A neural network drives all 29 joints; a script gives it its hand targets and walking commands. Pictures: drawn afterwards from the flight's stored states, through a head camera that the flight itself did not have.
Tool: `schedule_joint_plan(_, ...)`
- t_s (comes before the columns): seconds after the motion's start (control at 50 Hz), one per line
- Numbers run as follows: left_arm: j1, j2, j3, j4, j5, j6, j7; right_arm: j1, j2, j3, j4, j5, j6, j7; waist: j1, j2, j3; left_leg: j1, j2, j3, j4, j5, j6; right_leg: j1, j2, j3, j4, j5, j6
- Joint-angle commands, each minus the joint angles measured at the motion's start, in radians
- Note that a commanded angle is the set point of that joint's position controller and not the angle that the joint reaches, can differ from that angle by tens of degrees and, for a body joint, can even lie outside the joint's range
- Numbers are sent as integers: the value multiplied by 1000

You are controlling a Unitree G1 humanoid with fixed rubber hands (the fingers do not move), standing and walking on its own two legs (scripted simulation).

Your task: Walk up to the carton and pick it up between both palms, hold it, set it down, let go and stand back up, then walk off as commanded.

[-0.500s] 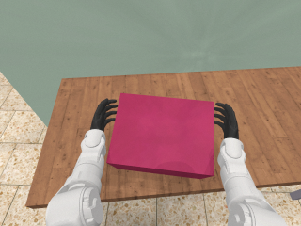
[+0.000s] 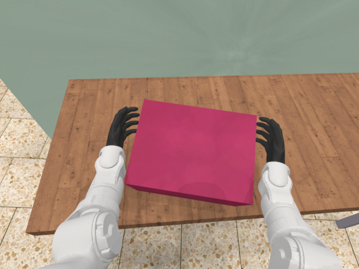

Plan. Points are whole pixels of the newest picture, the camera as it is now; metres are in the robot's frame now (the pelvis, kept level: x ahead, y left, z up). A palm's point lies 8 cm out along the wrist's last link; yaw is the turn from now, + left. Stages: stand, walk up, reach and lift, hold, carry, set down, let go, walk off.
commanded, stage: set down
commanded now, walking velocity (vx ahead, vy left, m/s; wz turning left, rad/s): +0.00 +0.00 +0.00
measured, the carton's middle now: (192, 155) +0.40 -0.03 -0.05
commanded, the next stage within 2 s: none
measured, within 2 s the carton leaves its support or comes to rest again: rests again in 1.06 s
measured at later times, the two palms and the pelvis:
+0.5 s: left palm (119, 138) +0.42 +0.15 +0.01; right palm (271, 153) +0.37 -0.21 +0.01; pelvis +0.01 +0.00 +0.00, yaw +0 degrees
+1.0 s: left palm (119, 138) +0.43 +0.16 +0.01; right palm (270, 153) +0.37 -0.21 +0.01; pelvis +0.00 +0.00 -0.01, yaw +0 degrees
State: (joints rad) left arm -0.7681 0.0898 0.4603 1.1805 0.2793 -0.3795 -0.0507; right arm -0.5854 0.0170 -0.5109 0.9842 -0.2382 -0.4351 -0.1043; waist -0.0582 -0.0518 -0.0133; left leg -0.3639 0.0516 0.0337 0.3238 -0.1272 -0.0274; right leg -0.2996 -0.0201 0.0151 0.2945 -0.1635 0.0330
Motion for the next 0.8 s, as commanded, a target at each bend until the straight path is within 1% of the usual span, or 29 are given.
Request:
schedule_joint_plan(0.0, -347, -416, -178, 38, 90, -15, -128, -378, 456, 288, 14, -144, 1, 187, 37, 74, -399, 306, -34, 50, 48, 226, 3, 4, 25, -120, 4, 245, 7)
schedule_joint_plan(0.1, -345, -413, -166, 51, 89, -25, -123, -376, 462, 281, 23, -152, 6, 193, 36, 68, -413, 297, -33, 47, 66, 243, 3, -12, 27, -119, 22, 262, 9)
schedule_joint_plan(0.22, -319, -415, -160, 79, 87, -47, -124, -358, 479, 298, 54, -154, -8, 192, 33, 59, -422, 278, -37, 41, 96, 310, 2, -4, 26, -112, 50, 365, 17)
schedule_joint_plan(0.32, -292, -423, -169, 99, 80, -67, -127, -348, 488, 325, 79, -143, -37, 186, 30, 52, -433, 254, -40, 36, 118, 356, 0, 9, 24, -104, 73, 469, 21)
schedule_joint_plan(0.38, -279, -421, -172, 116, 76, -80, -130, -341, 489, 341, 101, -135, -55, 181, 30, 41, -426, 231, -43, 34, 124, 362, 2, 18, 21, -99, 82, 513, 25)
schedule_joint_plan(0.46, -264, -417, -175, 139, 73, -95, -135, -333, 489, 356, 128, -125, -75, 176, 32, 30, -413, 205, -45, 33, 128, 355, 7, 16, 20, -95, 89, 535, 27)
schedule_joint_plan(0.58, -257, -410, -181, 165, 69, -112, -138, -325, 478, 359, 162, -109, -95, 174, 38, 31, -408, 189, -42, 30, 135, 334, 12, -25, 22, -98, 89, 488, 22)
schedule_joint_plan(0.78, -260, -382, -184, 197, 68, -118, -126, -321, 424, 321, 209, -89, -93, 180, 40, 62, -389, 188, -31, 21, 158, 282, 13, -155, 31, -114, 82, 295, 0)
